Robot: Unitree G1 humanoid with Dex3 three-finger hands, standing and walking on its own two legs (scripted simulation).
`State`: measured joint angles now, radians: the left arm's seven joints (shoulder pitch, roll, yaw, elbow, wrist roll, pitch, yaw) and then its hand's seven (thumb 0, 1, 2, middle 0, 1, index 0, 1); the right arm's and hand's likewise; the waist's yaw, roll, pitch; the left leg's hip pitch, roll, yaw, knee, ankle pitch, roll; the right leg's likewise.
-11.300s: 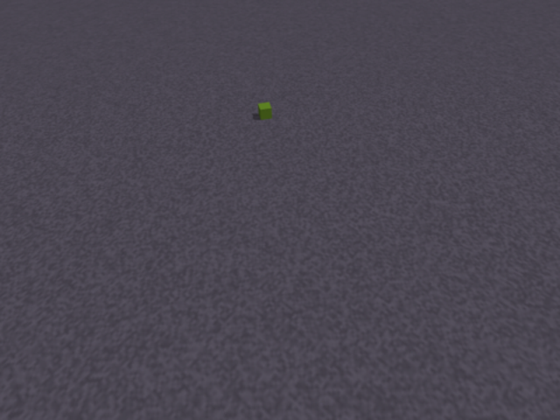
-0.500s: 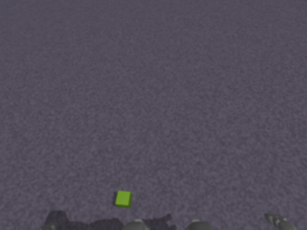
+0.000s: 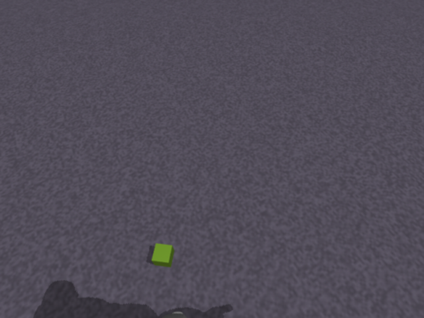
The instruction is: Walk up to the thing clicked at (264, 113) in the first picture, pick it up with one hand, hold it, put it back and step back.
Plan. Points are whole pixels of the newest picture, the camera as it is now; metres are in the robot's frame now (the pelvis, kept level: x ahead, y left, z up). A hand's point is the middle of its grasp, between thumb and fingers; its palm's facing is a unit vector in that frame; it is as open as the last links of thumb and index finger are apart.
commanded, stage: walk up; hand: left
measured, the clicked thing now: (163, 255) +0.44 +0.24 -0.71
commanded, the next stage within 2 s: stand in 1.02 s
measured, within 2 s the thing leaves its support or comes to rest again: neither
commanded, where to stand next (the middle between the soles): +0.11 +0.04 m, yaw +1 degrees
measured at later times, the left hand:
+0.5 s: hand out of the picture +0.08 +0.27 -0.13, palm faces -0.03 -0.94 -0.33, open 7.4 cm
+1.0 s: hand out of the picture +0.11 +0.26 -0.12, palm faces -0.05 -0.94 -0.33, open 7.4 cm
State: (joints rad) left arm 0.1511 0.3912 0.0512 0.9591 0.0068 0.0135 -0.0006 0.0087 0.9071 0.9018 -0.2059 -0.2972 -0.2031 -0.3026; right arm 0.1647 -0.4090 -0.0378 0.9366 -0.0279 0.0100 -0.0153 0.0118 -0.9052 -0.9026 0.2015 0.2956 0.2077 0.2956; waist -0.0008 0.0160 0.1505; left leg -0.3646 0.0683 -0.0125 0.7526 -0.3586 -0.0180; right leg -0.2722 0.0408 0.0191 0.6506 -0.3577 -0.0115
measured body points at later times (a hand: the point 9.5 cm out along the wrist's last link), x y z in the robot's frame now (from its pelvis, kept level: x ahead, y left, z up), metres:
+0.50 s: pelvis +0.00 +0.02 +0.03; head +0.00 +0.02 +0.48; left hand +0.08 +0.32 -0.10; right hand +0.06 -0.28 -0.10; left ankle +0.02 +0.14 -0.72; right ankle +0.00 -0.12 -0.71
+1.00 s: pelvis +0.02 +0.02 +0.03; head +0.02 +0.02 +0.48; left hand +0.11 +0.31 -0.10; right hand +0.11 -0.28 -0.10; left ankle +0.02 +0.14 -0.71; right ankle +0.00 -0.12 -0.71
